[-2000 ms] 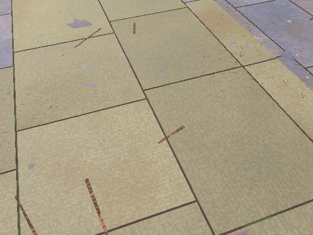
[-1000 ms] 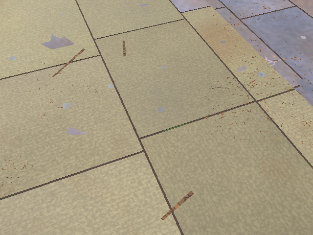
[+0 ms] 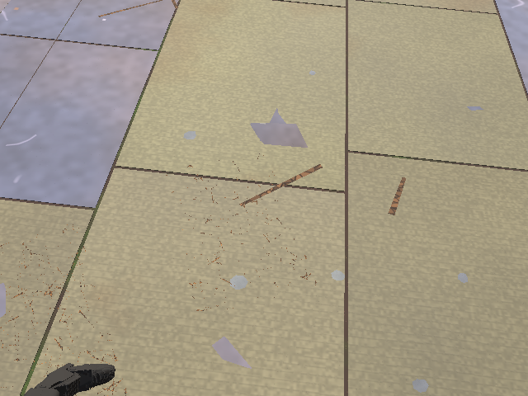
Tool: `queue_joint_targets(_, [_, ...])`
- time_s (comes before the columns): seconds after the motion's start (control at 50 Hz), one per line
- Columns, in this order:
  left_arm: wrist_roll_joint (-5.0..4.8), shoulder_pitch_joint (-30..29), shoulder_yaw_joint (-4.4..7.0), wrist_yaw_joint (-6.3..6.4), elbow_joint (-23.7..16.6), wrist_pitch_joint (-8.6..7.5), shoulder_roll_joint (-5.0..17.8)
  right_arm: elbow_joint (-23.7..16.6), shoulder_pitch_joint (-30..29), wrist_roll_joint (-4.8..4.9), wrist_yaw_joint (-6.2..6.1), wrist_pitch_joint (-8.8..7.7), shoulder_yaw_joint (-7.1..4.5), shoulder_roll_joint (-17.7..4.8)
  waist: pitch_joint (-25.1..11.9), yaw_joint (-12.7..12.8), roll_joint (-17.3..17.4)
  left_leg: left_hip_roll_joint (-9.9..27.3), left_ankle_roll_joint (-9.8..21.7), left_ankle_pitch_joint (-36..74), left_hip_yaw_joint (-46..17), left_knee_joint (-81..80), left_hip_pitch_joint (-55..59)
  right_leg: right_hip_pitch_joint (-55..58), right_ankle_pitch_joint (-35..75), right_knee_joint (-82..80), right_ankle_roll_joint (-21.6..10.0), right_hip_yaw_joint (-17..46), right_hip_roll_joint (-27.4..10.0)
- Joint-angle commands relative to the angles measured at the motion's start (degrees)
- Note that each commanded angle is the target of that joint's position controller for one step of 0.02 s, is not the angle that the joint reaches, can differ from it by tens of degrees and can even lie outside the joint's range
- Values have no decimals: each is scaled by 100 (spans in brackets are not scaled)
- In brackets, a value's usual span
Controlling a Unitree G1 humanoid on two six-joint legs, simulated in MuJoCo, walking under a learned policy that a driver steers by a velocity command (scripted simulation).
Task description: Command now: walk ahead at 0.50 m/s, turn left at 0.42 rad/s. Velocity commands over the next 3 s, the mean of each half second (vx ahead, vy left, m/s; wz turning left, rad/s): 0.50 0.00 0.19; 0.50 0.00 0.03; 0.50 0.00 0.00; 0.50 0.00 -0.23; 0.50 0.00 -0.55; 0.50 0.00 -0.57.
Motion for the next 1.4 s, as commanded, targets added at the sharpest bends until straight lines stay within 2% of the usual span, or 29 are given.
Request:
queue_joint_targets(0.02, [-36, -520, 64, -75, -475, -127, 437, -170, 266, 15, -38, -51, -194, -806, -126, -75, 765, 1376, 682, 1022, -931, -338, -267, 707, 335, -427, -104, -231, 242])
queue_joint_targets(0.08, [-29, -337, 117, -134, -478, -219, 629, -111, 325, -31, -71, -2, -197, -843, -110, 71, 941, 1649, 612, 1579, -1244, 111, 324, 822, -416, -625, -370, -301, 278])
queue_joint_targets(0.12, [39, 669, 256, -104, -210, -274, 893, -186, 173, -55, -58, 19, -130, -702, -682, 587, 907, 1261, 391, 2817, -993, 1211, 265, 2240, -395, -803, -731, -369, 277])
queue_joint_targets(0.14, [97, 1636, 330, -81, -92, -275, 1182, -315, 135, -134, -53, 14, -34, -532, -1504, 990, 400, 900, 177, 1992, -599, 2745, -494, 3723, -343, -615, -1112, 555, -570])
queue_joint_targets(0.16, [79, 2299, 475, -120, 207, -188, 1607, -300, 1067, 39, -28, -66, 70, -136, -2136, 685, -1498, 9, -303, -1035, -47, 4724, -2692, 5657, -1553, -1108, -2115, 3166, -1742])
queue_joint_targets(0.18, [-119, 2296, 340, -165, 221, -168, 1057, -219, 933, 101, -38, -107, 26, -589, -1818, 845, -1117, 244, -296, -1841, -393, 5400, -3557, 5633, -2971, -1630, -2046, 3967, -1835])
queue_joint_targets(0.2, [-133, 1920, 246, -150, 129, -140, 729, -343, 220, 117, -28, -126, -50, -891, -965, 941, -536, 501, -262, -1347, -355, 5550, -3859, 4906, -3098, -1730, -1773, 3143, -1609])
queue_joint_targets(0.24, [4, 1343, 149, -136, 28, -67, 545, -537, -443, -48, -26, -161, -40, -782, -231, 705, 19, 949, -265, -617, 41, 5000, -3607, 3553, -1939, -1967, -1618, 2031, -1183])
queue_joint_targets(0.3, [21, 1344, 90, -120, 104, -89, 450, -520, -256, -48, 12, -129, -16, -495, -284, 447, -313, 1211, -318, -357, 228, 4278, -3032, 2994, -858, -2238, -1586, 1244, -839])
queue_joint_targets(0.4, [-74, 1628, 181, -27, 265, -37, 826, -778, -1053, -89, 34, -132, 115, -255, -141, 621, -177, 1275, -519, 806, 501, 2596, -3090, 2878, -97, -2553, -1576, 457, -736])
queue_joint_targets(0.56, [-164, 2291, 186, 3, 608, 154, 963, -1138, -2155, 14, 225, -218, 135, -353, 136, 884, -252, 941, -340, 1313, 690, 1043, -2678, 3560, 136, -2178, -1303, 194, -976])
queue_joint_targets(0.6, [-166, 2189, 217, 31, 619, 215, 1078, -1082, -1827, -3, 245, -241, 62, -530, -51, 594, -323, 792, -167, 1010, 805, 815, -2073, 3737, 1042, -1704, -1176, 130, -1017])
queue_joint_targets(0.64, [-116, 2068, 138, 55, 531, 238, 909, -649, -307, -69, 173, -232, -173, -1001, -1041, -147, -123, 879, 199, 1202, 728, 786, 246, 3037, 1772, 130, -871, -316, -540])
queue_joint_targets(0.66, [-2, 2389, -25, 45, 332, 156, 428, -546, 520, -192, 121, -195, -297, -1547, -1975, -236, 910, 2320, 882, 1087, -1250, 901, 2447, 1085, -160, 2284, -510, -688, 97])
queue_joint_targets(0.68, [-36, 2678, -110, 10, 385, 34, 215, -434, 739, -112, 155, -153, -268, -1488, -2472, -154, 1835, 2960, 1378, 168, -3212, 83, 3071, -182, -3668, 3453, -412, -178, 649])
queue_joint_targets(0.7, [-191, 2202, 45, -32, 319, -30, 791, -446, 512, -59, 159, -149, -136, -1063, -1727, -218, 1275, 2731, 1139, -472, -2843, -123, 2552, -796, -3528, 3959, -481, 87, 289])
queue_joint_targets(0.76, [-101, 1583, 100, -14, 179, -3, 759, -563, -520, -134, 196, -178, 12, -656, -391, 262, 677, 2089, 825, 598, -1167, -682, 375, -418, -2172, 3280, -468, -177, -326])
queue_joint_targets(0.84, [-55, 1639, 63, 18, 177, 202, 445, -405, -598, -119, 199, -307, -16, -708, -234, 554, 705, 1880, 925, 1383, -421, -1171, -361, -74, -1502, 2684, -271, -214, -442])
queue_joint_targets(0.96, [-30, 452, -18, -59, -169, 127, 258, -61, -89, -72, 67, -250, -53, -917, 57, 204, 524, 1641, 691, 1629, 302, -1296, -221, -89, 238, 606, -199, -391, -253])
queue_joint_targets(1.06, [-96, -312, -51, -198, -490, 64, 312, 288, 430, -9, 30, -130, -83, -1021, 241, -31, 521, 1973, 626, 1645, 247, -991, 627, -189, 73, -206, -361, -427, -68])
queue_joint_targets(1.12, [-92, -165, -6, -267, -528, 23, 475, 388, 403, 6, -10, -34, -119, -1099, 97, 163, 656, 2141, 473, 2488, 196, -522, 1105, 180, -580, -453, -588, -515, 76])
queue_joint_targets(1.16, [-65, 976, 182, -222, -200, 11, 805, 371, 237, -8, -33, 32, -92, -1076, -618, 778, 658, 1784, 253, 4079, 505, 802, 937, 1880, -602, -646, -856, -832, 409])
queue_joint_targets(1.18, [-12, 1999, 310, -165, 33, 21, 1176, 255, 263, -92, -53, 29, 9, -878, -1438, 1145, 322, 1487, 58, 3176, 740, 2290, -38, 3620, -237, -335, -1179, -134, -268])
queue_joint_targets(1.2, [7, 2538, 444, -144, 158, 76, 1682, 173, 975, -114, 13, -96, 211, -216, -2247, 931, -1078, 478, -404, 281, 924, 4550, -2507, 5852, -1331, -687, -2127, 2504, -1651])
queue_joint_targets(1.22, [-84, 2576, 296, -145, 165, 104, 1169, 264, 722, -51, 42, -224, 149, -530, -2425, 1094, -1084, 399, -384, -1819, 134, 5360, -3273, 5971, -1965, -1432, -2174, 3594, -1813])
queue_joint_targets(1.24, [-90, 2147, 211, -129, 103, 107, 960, 92, 225, 109, 81, -309, 35, -923, -1508, 1054, -757, 723, -301, -1549, 89, 5628, -3768, 5268, -2165, -1567, -1909, 2824, -1650])
queue_joint_targets(1.28, [-8, 1442, 128, -130, -12, 100, 669, -47, -364, 43, 47, -320, 38, -835, -529, 737, -92, 1221, -283, -682, 366, 4993, -3514, 3623, -1442, -1901, -1693, 1641, -1223])
queue_joint_targets(1.32, [56, 1183, 79, -149, -28, 42, 492, 37, -137, -21, 23, -184, 22, -673, -382, 411, -307, 1429, -323, -301, 318, 4555, -2853, 2827, -956, -2241, -1627, 1113, -961])
queue_joint_targets(1.4, [3, 1362, 157, -90, 145, -29, 736, -78, -483, -90, -13, -57, 63, -482, -132, 359, -133, 1523, -542, 430, 403, 3646, -3077, 2538, -314, -2636, -1748, 504, -905])
Next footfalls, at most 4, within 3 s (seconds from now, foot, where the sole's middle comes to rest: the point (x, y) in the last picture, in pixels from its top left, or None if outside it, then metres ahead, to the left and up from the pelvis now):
0.12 right None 0.26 -0.14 -0.78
0.64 left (197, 377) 0.52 0.13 -0.78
1.18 right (272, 263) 0.84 -0.09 -0.78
1.70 left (181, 194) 1.10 0.18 -0.78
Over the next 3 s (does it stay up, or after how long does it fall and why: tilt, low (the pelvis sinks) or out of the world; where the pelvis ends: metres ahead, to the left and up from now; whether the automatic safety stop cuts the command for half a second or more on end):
stays up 1.64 -0.07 0.00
